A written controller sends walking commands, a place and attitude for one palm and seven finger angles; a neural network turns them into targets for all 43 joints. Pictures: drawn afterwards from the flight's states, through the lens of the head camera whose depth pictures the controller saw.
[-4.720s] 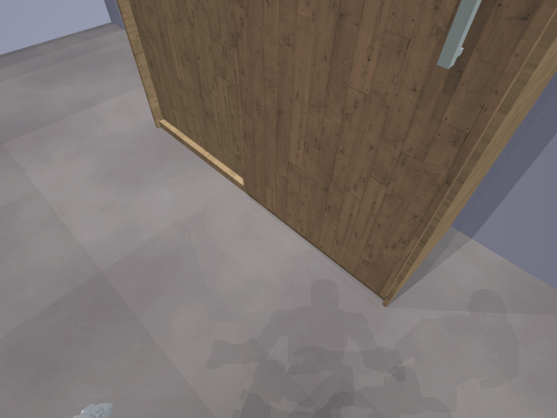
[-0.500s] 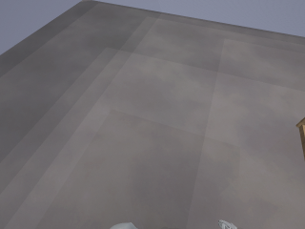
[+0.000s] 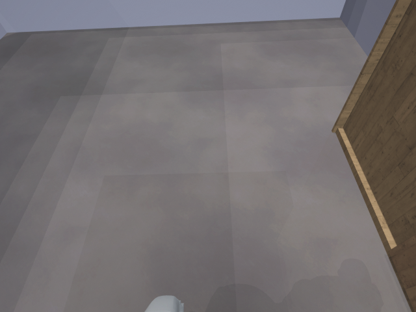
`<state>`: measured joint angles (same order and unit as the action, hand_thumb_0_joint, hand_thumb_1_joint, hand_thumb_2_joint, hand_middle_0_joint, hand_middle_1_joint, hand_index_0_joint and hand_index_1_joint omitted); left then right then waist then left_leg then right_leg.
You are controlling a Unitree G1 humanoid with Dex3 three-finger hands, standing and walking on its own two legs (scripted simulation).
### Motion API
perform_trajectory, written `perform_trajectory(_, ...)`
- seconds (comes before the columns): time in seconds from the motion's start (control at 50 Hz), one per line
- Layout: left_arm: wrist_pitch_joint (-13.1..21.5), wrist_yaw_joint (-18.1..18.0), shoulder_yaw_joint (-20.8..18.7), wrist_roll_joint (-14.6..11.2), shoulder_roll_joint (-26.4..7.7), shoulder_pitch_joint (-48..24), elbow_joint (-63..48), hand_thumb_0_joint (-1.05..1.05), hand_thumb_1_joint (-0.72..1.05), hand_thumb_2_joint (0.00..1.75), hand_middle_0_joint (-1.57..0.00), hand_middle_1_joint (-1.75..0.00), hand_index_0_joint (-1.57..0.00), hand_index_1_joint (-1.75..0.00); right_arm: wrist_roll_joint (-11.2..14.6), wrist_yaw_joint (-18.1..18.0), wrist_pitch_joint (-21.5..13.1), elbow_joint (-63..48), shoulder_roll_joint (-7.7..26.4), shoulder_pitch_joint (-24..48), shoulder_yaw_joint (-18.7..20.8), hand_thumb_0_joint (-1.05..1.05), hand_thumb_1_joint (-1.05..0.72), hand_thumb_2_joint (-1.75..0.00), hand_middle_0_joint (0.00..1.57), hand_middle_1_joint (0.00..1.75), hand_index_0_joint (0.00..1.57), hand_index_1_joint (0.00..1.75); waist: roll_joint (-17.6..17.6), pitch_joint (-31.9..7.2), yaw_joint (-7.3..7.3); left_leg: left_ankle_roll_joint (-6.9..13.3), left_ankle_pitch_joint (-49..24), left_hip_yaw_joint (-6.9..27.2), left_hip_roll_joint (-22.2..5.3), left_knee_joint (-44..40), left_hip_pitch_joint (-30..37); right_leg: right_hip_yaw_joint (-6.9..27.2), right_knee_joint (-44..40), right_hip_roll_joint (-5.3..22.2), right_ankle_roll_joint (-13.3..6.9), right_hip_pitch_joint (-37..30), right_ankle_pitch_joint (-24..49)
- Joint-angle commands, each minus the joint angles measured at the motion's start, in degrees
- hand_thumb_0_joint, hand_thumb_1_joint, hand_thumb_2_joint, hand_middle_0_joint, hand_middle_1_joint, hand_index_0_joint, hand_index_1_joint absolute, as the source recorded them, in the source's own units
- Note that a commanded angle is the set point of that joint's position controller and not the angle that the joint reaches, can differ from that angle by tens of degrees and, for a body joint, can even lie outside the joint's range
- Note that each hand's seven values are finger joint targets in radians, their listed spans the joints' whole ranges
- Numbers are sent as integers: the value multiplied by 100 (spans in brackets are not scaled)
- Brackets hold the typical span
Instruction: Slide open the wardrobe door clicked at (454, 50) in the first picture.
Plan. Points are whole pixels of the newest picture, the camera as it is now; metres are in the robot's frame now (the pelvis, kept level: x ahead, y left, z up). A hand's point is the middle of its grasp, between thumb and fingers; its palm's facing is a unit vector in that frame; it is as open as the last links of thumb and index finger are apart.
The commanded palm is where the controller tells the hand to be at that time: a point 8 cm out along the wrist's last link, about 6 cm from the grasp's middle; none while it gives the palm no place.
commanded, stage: turn to face it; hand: right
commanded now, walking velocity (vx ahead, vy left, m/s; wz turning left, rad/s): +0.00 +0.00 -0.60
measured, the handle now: out of the picture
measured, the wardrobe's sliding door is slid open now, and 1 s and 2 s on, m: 0.00 0.00 0.00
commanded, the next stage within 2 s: none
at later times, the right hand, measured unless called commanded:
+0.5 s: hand out of the picture +0.00 -0.13 -0.15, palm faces +0.34 +0.90 -0.26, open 7.4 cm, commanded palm none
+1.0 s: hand out of the picture -0.09 -0.21 -0.16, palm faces +0.63 +0.74 -0.26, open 7.4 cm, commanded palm none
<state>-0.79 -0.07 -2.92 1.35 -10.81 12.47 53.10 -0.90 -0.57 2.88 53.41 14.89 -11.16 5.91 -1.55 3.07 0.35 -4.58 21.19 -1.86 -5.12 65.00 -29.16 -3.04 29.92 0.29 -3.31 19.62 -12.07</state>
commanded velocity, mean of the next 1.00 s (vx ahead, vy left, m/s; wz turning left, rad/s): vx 0.00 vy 0.00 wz -0.60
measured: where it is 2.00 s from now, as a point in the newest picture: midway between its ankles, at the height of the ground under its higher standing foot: outside the picture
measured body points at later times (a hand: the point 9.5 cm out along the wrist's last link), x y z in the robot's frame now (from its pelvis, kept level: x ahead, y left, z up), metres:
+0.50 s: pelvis -0.01 +0.07 +0.00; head +0.03 +0.09 +0.45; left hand +0.16 +0.31 -0.15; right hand -0.01 -0.18 -0.13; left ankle +0.01 +0.17 -0.74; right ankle -0.05 -0.07 -0.65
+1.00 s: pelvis -0.03 +0.03 +0.01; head -0.01 -0.02 +0.45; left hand +0.20 +0.17 -0.12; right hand -0.12 -0.25 -0.14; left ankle +0.07 +0.18 -0.66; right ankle -0.07 -0.05 -0.74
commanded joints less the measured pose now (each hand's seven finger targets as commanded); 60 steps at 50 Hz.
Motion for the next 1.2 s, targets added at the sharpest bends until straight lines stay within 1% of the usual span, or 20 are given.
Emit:
perform_trajectory(0.0,106,-57,-320,-21,-1191,265,-333,0,90,90,-20,-30,-20,-30,4,-29,-146,-478,255,20,-3,0,-90,-90,20,30,20,30,787,-806,136,-101,45,167,-7,-463,-306,1702,-1150,1353,-583,-1311,1586)
perform_trajectory(0.1,4,-17,-423,4,-1319,200,-332,0,90,90,-20,-30,-20,-30,36,-57,-152,-651,235,199,-48,0,-90,-90,20,30,20,30,993,-709,235,-59,434,147,185,-1498,127,2152,-1045,1298,-680,-1106,1270)
perform_trajectory(0.2,-86,30,-466,-27,-1304,-359,-558,0,90,90,-20,-30,-20,-30,73,-96,-235,-528,355,-661,-39,0,-90,-90,20,30,20,30,952,-788,-181,113,-537,-21,403,-3781,2054,2236,-549,796,-296,148,752)
perform_trajectory(0.22,-102,62,-451,-72,-1040,-383,-630,0,90,90,-20,-30,-20,-30,9,-132,-280,-511,678,-900,25,0,-90,-90,20,30,20,30,159,-776,-316,334,-361,611,-291,-4682,2773,1832,185,333,60,979,-183)
perform_trajectory(0.24,-98,81,-381,-79,-609,-335,-810,0,90,90,-20,-30,-20,-30,-94,-165,-315,-615,1242,-860,128,0,-90,-90,20,30,20,30,-1665,-618,-339,991,-10,2413,-1986,-5312,2924,591,1705,-535,575,1996,-1675)
perform_trajectory(0.26,-124,83,-443,14,-938,-354,-819,0,90,90,-20,-30,-20,-30,-34,-182,-276,-772,1302,-557,81,0,-90,-90,20,30,20,30,-1303,-527,-253,1311,19,2403,-2475,-5355,1940,750,2839,-254,541,1688,-1980)
perform_trajectory(0.32,-233,171,-436,34,-863,-285,-505,0,90,90,-20,-30,-20,-30,-33,-146,-343,-879,661,268,-73,0,-90,-90,20,30,20,30,-810,227,167,1017,-935,911,-1431,-4968,1264,600,4050,84,616,1612,-976)
perform_trajectory(0.36,-231,202,-395,1,-782,-199,-437,0,90,90,-20,-30,-20,-30,-42,-147,-389,-819,534,122,-118,0,-90,-90,20,30,20,30,-849,62,147,956,-1973,339,-1246,-4710,1682,408,3967,111,723,1589,-787)
perform_trajectory(0.56,-194,196,-206,-57,-653,-1062,-637,0,90,90,-20,-30,-20,-30,-95,-116,-317,-458,947,-730,-10,0,-90,-90,20,30,20,30,-1086,-440,-374,1128,-3544,-210,-1594,-4139,2769,-237,1674,151,733,836,-1301)
perform_trajectory(0.64,-104,160,-202,-57,-773,-662,-605,0,90,90,-20,-30,-20,-30,-66,-91,-263,-432,1052,-614,54,0,-90,-90,20,30,20,30,-1045,-710,-182,844,-3632,-630,-1595,-3460,2581,-482,202,65,556,-194,-616)
perform_trajectory(0.66,-60,167,-252,-45,-952,-358,-543,0,90,90,-20,-30,-20,-30,-23,-75,-249,-437,1007,-525,60,0,-90,-90,20,30,20,30,-639,-874,26,612,-3300,-814,-1488,-2783,2120,-319,-591,154,467,-998,129)
perform_trajectory(0.68,11,138,-404,0,-1568,113,-492,0,90,90,-20,-30,-20,-30,18,-39,-229,-608,763,-546,51,0,-90,-90,20,30,20,30,791,-1229,281,195,-1565,-1061,-919,-1494,747,1174,-852,1256,-53,-2241,1787)
perform_trajectory(0.7,-14,103,-512,-47,-2068,458,-399,0,90,90,-20,-30,-20,-30,10,-19,-217,-887,436,-248,-100,0,-90,-90,20,30,20,30,2016,-1111,454,-107,1753,-800,-323,-455,-608,2447,-772,2429,-835,-2616,4209)
perform_trajectory(0.72,-10,30,-494,-75,-1911,723,-191,0,90,90,-20,-30,-20,-30,-47,-110,-92,-857,567,173,-87,0,-90,-90,20,30,20,30,1730,-1129,601,-45,1557,-89,-328,20,-622,2300,-744,2292,-772,-2320,4004)
perform_trajectory(0.82,41,-18,-288,-42,-1373,-427,-558,0,90,90,-20,-30,-20,-30,-14,11,-112,-544,551,-158,2,0,-90,-90,20,30,20,30,980,-476,-3,-113,-36,83,-229,165,-253,1341,-1064,1204,-424,-1120,2110)
perform_trajectory(0.92,42,-10,-328,-42,-1334,-145,-489,0,90,90,-20,-30,-20,-30,-21,-18,-108,-640,563,40,0,0,-90,-90,20,30,20,30,871,-468,97,-182,-150,208,-97,-365,-271,1836,-1206,1134,-542,-1198,1513)
perform_trajectory(1.06,-2,-25,-415,3,-1366,130,-418,0,90,90,-20,-30,-20,-30,31,-66,-167,-915,430,506,-79,0,-90,-90,20,30,20,30,967,-628,224,-118,393,276,220,-1641,78,2572,-801,1137,-751,-1355,2234)
perform_trajectory(1.14,-41,-21,-434,-8,-1362,-106,-478,0,90,90,-20,-30,-20,-30,88,-104,-232,-865,414,34,-102,0,-90,-90,20,30,20,30,1032,-780,-26,21,-231,175,479,-3153,1457,2690,-384,854,-521,-617,2494)
perform_trajectory(1.16,-38,-8,-430,-48,-1302,-227,-517,0,90,90,-20,-30,-20,-30,81,-121,-277,-810,533,-217,-82,0,-90,-90,20,30,20,30,830,-813,-189,39,-829,198,376,-3959,2111,2601,-128,681,-318,-185,2089)
perform_trajectory(1.18,-23,27,-402,-101,-1034,-141,-551,0,90,90,-20,-30,-20,-30,32,-155,-337,-780,845,-449,-24,0,-90,-90,20,30,20,30,-42,-957,-268,236,-1055,884,-390,-4652,3028,2167,503,271,44,623,831)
